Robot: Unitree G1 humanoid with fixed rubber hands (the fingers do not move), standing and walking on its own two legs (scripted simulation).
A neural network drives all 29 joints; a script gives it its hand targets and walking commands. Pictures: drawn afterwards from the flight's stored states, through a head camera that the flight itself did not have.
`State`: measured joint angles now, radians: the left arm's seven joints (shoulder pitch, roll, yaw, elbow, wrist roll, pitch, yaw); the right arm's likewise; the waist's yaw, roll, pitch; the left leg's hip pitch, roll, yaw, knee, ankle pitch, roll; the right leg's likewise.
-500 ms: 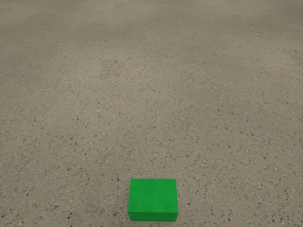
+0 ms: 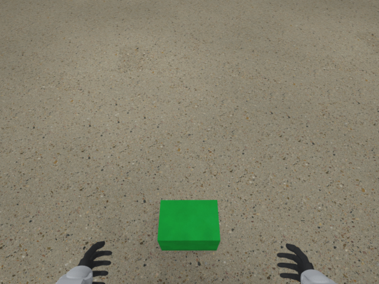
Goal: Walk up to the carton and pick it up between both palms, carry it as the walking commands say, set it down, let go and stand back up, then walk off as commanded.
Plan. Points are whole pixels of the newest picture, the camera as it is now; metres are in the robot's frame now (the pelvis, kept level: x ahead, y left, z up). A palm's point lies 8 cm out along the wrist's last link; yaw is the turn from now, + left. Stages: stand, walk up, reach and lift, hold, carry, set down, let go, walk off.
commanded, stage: reach and lift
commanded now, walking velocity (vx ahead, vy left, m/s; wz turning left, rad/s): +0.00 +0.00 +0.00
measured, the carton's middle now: (189, 225) +0.45 +0.03 -0.66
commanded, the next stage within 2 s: none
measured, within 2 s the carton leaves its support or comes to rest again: neither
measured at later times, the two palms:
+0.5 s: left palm (94, 260) +0.21 +0.24 -0.13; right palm (290, 262) +0.21 -0.22 -0.14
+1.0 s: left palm (111, 204) +0.36 +0.24 -0.16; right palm (270, 210) +0.35 -0.21 -0.18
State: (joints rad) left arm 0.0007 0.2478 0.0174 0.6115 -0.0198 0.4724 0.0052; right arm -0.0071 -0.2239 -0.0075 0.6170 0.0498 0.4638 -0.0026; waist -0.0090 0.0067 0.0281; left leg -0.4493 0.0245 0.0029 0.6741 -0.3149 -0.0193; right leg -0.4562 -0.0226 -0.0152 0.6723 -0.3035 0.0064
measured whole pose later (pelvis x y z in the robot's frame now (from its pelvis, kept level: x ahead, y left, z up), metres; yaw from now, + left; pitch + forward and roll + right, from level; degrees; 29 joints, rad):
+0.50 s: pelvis +0.00 +0.00 -0.04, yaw +0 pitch +16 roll +0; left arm -0.02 0.23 0.11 0.47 0.02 0.34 -0.08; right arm -0.01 -0.15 -0.08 0.46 0.04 0.35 0.00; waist 0.02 -0.01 -0.03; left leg -0.81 0.01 -0.02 0.95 -0.42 -0.03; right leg -0.82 -0.01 0.01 0.96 -0.42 0.01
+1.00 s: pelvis -0.06 +0.01 -0.08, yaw -1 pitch +29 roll +0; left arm -0.76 0.31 0.23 0.80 -0.04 0.28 -0.05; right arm -0.74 -0.25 -0.18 0.77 0.06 0.30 -0.01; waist 0.00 0.01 0.03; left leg -1.23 0.00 -0.01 1.08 -0.35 -0.01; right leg -1.24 -0.01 0.04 1.08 -0.33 0.03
